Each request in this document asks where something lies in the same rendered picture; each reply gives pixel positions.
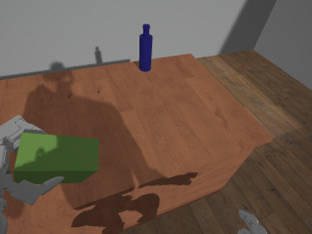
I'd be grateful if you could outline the table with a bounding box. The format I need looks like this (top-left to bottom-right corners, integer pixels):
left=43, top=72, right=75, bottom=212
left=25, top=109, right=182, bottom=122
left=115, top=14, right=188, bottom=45
left=0, top=54, right=274, bottom=234

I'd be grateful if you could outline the robot right hand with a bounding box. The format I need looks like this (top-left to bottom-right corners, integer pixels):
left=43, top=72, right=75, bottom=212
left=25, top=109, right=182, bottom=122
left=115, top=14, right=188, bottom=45
left=237, top=210, right=267, bottom=234

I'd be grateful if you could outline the sponge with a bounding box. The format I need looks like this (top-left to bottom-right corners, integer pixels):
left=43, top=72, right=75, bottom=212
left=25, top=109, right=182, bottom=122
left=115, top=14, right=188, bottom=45
left=14, top=133, right=99, bottom=184

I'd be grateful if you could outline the robot left hand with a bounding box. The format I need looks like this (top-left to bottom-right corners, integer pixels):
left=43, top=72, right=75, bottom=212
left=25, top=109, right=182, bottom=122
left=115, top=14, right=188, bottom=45
left=0, top=115, right=64, bottom=206

